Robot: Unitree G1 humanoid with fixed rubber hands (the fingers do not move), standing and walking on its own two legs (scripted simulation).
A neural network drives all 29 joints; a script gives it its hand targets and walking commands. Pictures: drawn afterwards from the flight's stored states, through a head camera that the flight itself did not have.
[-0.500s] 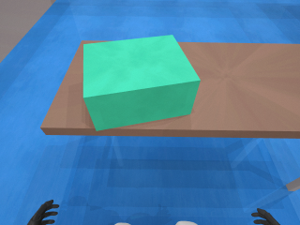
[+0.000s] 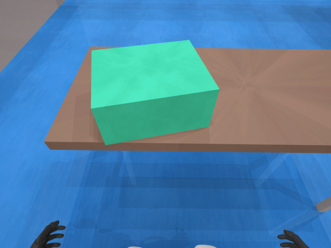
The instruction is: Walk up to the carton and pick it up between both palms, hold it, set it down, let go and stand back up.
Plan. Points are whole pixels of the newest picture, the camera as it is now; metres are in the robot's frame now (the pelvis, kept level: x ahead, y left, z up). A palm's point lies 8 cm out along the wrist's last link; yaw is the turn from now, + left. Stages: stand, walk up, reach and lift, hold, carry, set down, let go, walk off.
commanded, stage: walk up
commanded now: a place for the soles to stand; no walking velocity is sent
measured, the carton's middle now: (150, 88) +0.55 +0.04 +0.06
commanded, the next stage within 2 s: none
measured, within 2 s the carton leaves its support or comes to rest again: neither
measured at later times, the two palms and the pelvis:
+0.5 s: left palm out of the picture +0.14 +0.31 -0.08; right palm out of the picture +0.09 -0.32 -0.08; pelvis +0.00 +0.00 +0.00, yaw +0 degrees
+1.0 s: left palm out of the picture +0.14 +0.31 -0.08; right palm out of the picture +0.09 -0.31 -0.08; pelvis +0.00 +0.00 +0.00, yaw +0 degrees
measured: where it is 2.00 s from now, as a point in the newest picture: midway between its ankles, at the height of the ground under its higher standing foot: outside the picture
